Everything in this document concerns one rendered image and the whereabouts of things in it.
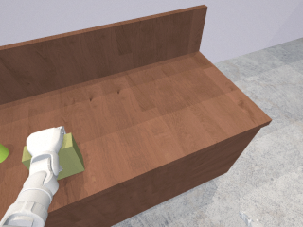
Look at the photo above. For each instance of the left robot forearm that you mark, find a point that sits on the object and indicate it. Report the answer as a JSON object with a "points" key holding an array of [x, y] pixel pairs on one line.
{"points": [[31, 205]]}

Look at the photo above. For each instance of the table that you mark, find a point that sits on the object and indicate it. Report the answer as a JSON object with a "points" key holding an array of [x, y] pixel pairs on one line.
{"points": [[151, 115]]}

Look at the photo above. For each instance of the robot left hand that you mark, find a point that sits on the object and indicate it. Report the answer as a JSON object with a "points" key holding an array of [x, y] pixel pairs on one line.
{"points": [[46, 140]]}

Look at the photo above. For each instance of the robot right hand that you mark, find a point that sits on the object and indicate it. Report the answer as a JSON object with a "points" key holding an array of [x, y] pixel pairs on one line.
{"points": [[250, 220]]}

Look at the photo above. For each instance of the sponge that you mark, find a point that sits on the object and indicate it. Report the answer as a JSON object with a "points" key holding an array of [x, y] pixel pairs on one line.
{"points": [[70, 158]]}

